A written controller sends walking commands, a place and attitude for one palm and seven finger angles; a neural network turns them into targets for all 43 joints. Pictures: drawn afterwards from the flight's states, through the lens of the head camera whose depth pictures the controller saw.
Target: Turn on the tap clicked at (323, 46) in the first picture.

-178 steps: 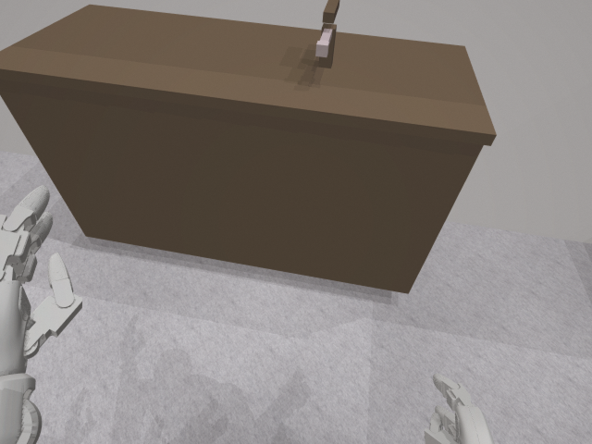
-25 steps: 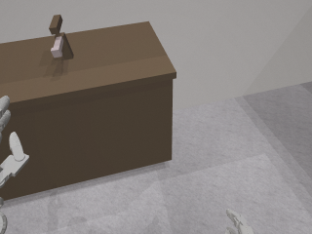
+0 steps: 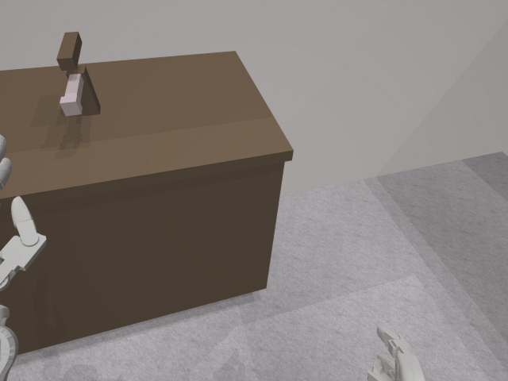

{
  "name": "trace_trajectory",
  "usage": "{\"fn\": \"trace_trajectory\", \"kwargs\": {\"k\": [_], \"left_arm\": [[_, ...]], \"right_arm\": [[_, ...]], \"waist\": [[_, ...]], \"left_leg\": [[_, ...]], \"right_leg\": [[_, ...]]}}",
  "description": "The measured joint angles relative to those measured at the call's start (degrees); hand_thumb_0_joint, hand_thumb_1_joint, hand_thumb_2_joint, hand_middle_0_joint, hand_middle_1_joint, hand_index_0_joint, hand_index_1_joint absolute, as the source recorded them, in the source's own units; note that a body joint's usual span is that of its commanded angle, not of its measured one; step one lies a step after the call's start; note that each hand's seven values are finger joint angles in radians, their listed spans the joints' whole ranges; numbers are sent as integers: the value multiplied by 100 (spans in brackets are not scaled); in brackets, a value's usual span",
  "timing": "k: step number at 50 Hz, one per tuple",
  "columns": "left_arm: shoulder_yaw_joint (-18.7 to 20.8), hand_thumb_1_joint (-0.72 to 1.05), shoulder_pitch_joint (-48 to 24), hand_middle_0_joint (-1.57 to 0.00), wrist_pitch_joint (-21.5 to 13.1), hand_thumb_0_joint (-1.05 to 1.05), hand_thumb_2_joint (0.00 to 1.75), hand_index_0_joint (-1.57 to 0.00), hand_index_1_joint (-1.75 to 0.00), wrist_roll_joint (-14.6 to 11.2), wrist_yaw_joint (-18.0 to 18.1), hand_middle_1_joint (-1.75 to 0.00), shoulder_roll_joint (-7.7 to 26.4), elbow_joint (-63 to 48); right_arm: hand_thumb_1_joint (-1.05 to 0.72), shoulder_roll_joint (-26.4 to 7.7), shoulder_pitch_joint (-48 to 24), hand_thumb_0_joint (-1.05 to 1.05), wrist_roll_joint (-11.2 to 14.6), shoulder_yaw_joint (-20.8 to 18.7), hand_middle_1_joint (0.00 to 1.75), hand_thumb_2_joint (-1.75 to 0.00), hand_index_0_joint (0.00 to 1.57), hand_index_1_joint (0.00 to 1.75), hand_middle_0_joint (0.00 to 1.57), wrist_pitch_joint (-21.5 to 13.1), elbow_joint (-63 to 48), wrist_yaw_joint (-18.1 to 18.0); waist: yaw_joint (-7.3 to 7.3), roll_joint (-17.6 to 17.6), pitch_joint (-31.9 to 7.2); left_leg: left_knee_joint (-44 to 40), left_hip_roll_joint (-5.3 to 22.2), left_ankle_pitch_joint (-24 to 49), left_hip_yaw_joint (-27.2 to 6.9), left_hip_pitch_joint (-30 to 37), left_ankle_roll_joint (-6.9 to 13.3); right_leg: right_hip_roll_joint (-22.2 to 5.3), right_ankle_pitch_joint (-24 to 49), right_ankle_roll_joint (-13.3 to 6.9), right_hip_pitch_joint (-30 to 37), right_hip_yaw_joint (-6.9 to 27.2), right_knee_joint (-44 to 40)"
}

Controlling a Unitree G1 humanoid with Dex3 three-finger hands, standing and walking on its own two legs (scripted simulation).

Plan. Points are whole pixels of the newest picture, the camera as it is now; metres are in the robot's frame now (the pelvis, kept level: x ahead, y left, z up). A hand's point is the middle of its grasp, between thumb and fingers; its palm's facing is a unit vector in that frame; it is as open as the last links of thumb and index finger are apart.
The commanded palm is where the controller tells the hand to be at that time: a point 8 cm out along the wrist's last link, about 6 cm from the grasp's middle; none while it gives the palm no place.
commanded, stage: take the last steps up to it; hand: left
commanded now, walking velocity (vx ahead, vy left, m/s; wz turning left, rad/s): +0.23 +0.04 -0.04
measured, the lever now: (71, 105) +0.55 +0.39 +0.14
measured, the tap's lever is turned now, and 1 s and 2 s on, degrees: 0 0 0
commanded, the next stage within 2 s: come to a stop and stand still in 0.50 s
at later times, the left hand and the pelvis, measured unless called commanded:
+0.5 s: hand (120, 195) +0.30 +0.20 +0.17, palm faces +0.38 -0.83 -0.41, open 7.4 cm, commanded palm +0.24 +0.25 +0.19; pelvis +0.08 -0.03 +0.01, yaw +0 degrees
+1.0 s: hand (110, 183) +0.31 +0.21 +0.19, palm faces +0.38 -0.81 -0.45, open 7.4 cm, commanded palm +0.26 +0.25 +0.19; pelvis +0.09 -0.03 +0.00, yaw -1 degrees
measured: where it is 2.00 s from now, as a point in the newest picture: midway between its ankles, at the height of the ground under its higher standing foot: outside the picture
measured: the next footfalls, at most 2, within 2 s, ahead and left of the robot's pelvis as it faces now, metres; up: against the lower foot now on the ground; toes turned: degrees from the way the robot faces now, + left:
right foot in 0.28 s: +0.11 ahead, -0.11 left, +0.00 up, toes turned -9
left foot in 0.68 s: +0.21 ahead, +0.11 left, +0.00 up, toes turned +7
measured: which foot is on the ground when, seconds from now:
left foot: down 0.00-0.30, up 0.32-0.66, down 0.68-1.00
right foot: up 0.00-0.26, down 0.28-0.70, up 0.72-0.96, down 0.98-1.00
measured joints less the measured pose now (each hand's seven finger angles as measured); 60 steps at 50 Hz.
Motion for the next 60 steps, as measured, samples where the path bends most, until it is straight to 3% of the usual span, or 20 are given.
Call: {"fn": "trace_trajectory", "kwargs": {"k": [2, 5, 8, 13, 15, 17, 20, 22, 27, 31, 34, 36, 40, 48, 49, 50, 52, 54, 56, 60], "left_arm": [[-112, 89, -91, -21, 108, 1, 90, -21, -31, 7, -34, -30, -100, 22], [-250, 90, 113, -21, 144, 1, 90, -20, -30, 29, -103, -30, -171, -375], [-274, 89, 456, -21, 63, 1, 90, -21, -31, 47, -145, -30, -89, -775], [52, 89, 689, -21, 11, 1, 90, -21, -31, 25, -101, -30, 222, -722], [93, 89, 565, -21, 50, 1, 90, -21, -31, 44, -76, -30, 177, -458], [-5, 89, 373, -21, 124, 1, 90, -21, -31, 66, -72, -30, 19, -165], [-199, 89, 178, -21, 200, 1, 90, -21, -31, 45, -99, -30, -260, 136], [-295, 89, 251, -21, 182, 1, 90, -21, -31, 78, -106, -30, -376, 187], [-414, 89, 499, -21, 69, 1, 89, -21, -31, 107, -150, -30, -226, -326], [-213, 89, 737, -22, -34, 1, 89, -21, -31, 45, -112, -30, 57, -923], [-43, 89, 812, -22, -58, 1, 89, -21, -31, -21, -53, -30, 175, -1137], [37, 89, 633, -22, -47, 1, 89, -21, -31, -59, -35, -30, 261, -988], [-8, 89, 284, -21, 123, 1, 90, -21, -31, -77, -70, -30, 153, -409], [-369, 90, 473, -21, 429, 1, 90, -21, -31, -77, -132, -30, -45, -806], [-356, 90, 505, -21, 420, 1, 90, -21, -31, -72, -136, -30, -6, -853], [-251, 89, 219, -21, 390, 1, 90, -21, -31, 109, -302, -30, 234, -758], [32, 89, -638, -22, 170, 1, 89, -21, -31, 149, -532, -30, 652, -171], [286, 89, -1094, -22, 149, 1, 89, -22, -31, -2, -528, -30, 668, 352], [415, 89, -1094, -22, 270, 1, 89, -21, -31, -134, -472, -30, 489, 546], [-46, 90, -212, -21, 375, 1, 90, -20, -30, -184, -487, -30, -97, 262]], "right_arm": [[-90, 173, -27, 2, 11, 137, 30, -90, 20, 30, 20, -65, 38, 69], [-90, 342, -27, 2, -22, 294, 30, -90, 20, 30, 20, -172, 37, 152], [-90, 387, 12, 2, -65, 360, 30, -90, 21, 30, 21, -249, 56, 173], [-90, 266, 92, 2, -58, 339, 30, -90, 21, 30, 21, -209, 122, 115], [-90, 115, 77, 2, -26, 288, 30, -90, 21, 30, 21, -144, 158, 84], [-90, -60, 19, 2, -11, 203, 30, -90, 21, 30, 21, -41, 276, 70], [-90, -272, -67, 2, 7, 89, 30, -90, 21, 30, 21, 65, 406, 99], [-90, -392, -133, 2, -14, 60, 30, -90, 21, 30, 21, 120, 360, 86], [-90, -528, -218, 2, -65, -72, 30, -90, 20, 30, 20, 136, 50, 34], [-91, -544, -152, 2, -73, -164, 30, -90, 20, 30, 20, 126, -192, 18], [-90, -545, -46, 2, -55, -181, 30, -90, 20, 30, 20, 139, -299, -7], [-91, -359, -84, 2, -27, -172, 30, -90, 20, 30, 20, 180, -229, -17], [-91, -15, -156, 2, -82, 58, 30, -90, 20, 30, 20, 122, -151, 62], [-90, 364, -186, 2, -130, 479, 30, -90, 21, 30, 21, -207, -205, 250], [-90, 364, -183, 2, -128, 495, 30, -90, 21, 30, 21, -221, -213, 250], [-90, 359, -113, 2, -223, 421, 30, -90, 21, 30, 21, -329, -236, 229], [-90, 245, -128, 1, -222, 359, 30, -90, 21, 30, 21, -409, -85, 202], [-90, 104, -193, 2, -115, 337, 30, -90, 21, 30, 21, -384, 43, 238], [-90, -39, -174, 2, -53, 295, 30, -90, 21, 30, 21, -359, 50, 286], [-90, -357, 39, 2, 8, 177, 30, -90, 21, 30, 21, -279, -57, 263]], "waist": [[-16, 20, 23], [-13, 41, 99], [20, 143, 154], [152, 354, 107], [175, 522, 81], [153, 627, 42], [163, 441, 24], [79, 331, 48], [-82, 63, 255], [-45, -19, 331], [7, 84, 270], [76, -81, 259], [86, -18, 216], [161, 126, 364], [173, 140, 367], [322, 163, 397], [500, 279, 510], [490, 341, 585], [385, 310, 557], [155, 245, 270]], "left_leg": [[-161, -4, 61, -25, 80, 3], [-386, -13, 121, -13, 180, -7], [-539, 3, 132, -24, 261, -41], [-339, 88, -122, -22, 302, -190], [50, 191, -394, -70, 228, -243], [907, 151, -905, -279, -25, -232], [2471, -108, -1120, -508, -537, -322], [2822, -102, -953, -552, -775, -368], [1580, 83, -489, -458, -779, -358], [436, 74, -187, -319, -458, -319], [-444, 12, 495, -231, 37, -281], [-319, -105, 317, -124, 89, -130], [-421, -81, 278, -168, 174, -49], [-585, 96, 521, -265, 146, -193], [-534, 109, 524, -275, 98, -223], [-376, 158, 488, -285, -25, -240], [-33, 186, 295, -528, -230, -263], [-169, 110, 490, -700, -140, -252], [-340, 76, 633, -673, -27, -276], [-360, -68, 190, -746, 17, -217]], "right_leg": [[1, 250, 23, -356, -29, 291], [-77, 670, 53, -653, -101, -48], [-86, 832, 83, -575, -208, -944], [101, 1032, 94, 112, -466, -2616], [224, 1518, -141, 335, -539, -2967], [248, 1437, -369, 360, -594, -2798], [134, 1291, -430, 514, -505, -2849], [108, 1355, -397, 653, -471, -3048], [95, 1432, -390, 896, -478, -3364], [144, 1313, -330, 973, -459, -3305], [209, 1038, -222, 987, -449, -2961], [98, 678, -123, 831, -226, -2426], [239, 205, 17, 435, 61, -1634], [267, 823, 89, 544, -28, -2674], [270, 988, 86, 637, -54, -2900], [310, 1614, -19, 626, -76, -3080], [436, 1831, -254, 528, -181, -2957], [516, 1722, -349, 570, -175, -2970], [510, 1727, -344, 590, -96, -2990], [490, 1840, -267, 643, 26, -3174]]}}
